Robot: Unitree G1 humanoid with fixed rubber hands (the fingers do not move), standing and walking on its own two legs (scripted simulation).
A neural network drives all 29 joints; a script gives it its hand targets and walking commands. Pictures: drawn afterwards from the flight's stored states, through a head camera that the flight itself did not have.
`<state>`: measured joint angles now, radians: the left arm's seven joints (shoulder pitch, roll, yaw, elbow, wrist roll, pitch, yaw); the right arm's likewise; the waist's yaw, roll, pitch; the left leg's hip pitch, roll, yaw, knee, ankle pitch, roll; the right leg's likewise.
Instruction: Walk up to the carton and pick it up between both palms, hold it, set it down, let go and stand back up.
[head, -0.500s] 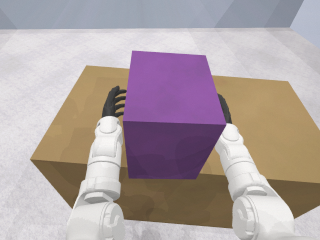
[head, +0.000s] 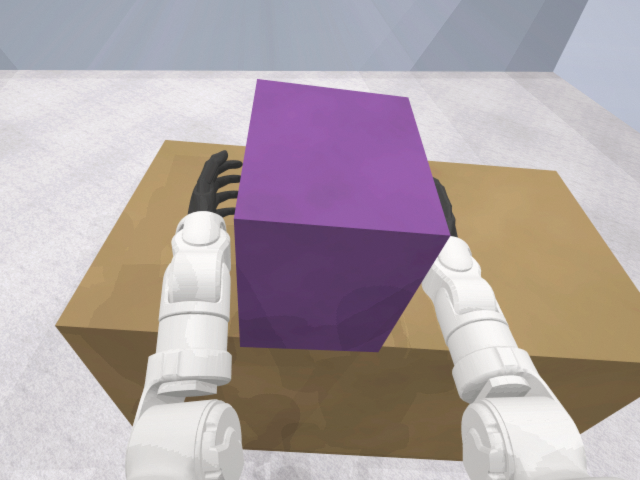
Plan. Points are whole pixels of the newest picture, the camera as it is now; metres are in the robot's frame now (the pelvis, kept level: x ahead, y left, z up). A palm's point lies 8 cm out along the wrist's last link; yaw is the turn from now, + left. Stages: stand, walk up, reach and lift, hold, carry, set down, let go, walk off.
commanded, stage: reach and lift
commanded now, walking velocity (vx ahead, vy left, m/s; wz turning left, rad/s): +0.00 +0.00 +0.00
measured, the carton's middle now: (322, 225) +0.42 +0.00 +0.11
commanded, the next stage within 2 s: hold in 1.06 s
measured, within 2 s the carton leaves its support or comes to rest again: neither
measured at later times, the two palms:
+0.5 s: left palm (203, 203) +0.38 +0.14 +0.18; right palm (442, 232) +0.36 -0.15 +0.15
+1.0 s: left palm (199, 194) +0.37 +0.14 +0.19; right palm (445, 223) +0.36 -0.15 +0.16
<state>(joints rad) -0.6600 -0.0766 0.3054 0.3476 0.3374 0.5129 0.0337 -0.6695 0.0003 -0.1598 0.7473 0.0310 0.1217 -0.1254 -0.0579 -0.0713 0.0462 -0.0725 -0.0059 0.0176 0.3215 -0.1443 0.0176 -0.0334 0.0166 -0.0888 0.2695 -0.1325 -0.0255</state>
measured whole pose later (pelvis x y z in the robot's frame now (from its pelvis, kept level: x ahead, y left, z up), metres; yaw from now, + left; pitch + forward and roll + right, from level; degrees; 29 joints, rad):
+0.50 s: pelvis +0.00 +0.00 +0.00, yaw +0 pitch -8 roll -1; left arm -0.66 -0.07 0.29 0.18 0.37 0.66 -0.01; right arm -0.64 0.00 -0.09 0.59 0.10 0.22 -0.16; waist -0.08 -0.07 0.09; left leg -0.03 -0.01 0.02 0.32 -0.15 0.02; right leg 0.02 0.02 -0.09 0.26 -0.14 -0.02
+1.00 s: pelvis +0.00 -0.01 +0.00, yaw +0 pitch -10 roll -1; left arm -0.67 -0.05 0.31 0.14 0.37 0.69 -0.06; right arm -0.65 0.00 -0.06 0.54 0.12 0.27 -0.20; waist -0.09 -0.06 0.10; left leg -0.01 0.00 0.01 0.33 -0.15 0.01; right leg 0.04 0.02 -0.10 0.26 -0.14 -0.03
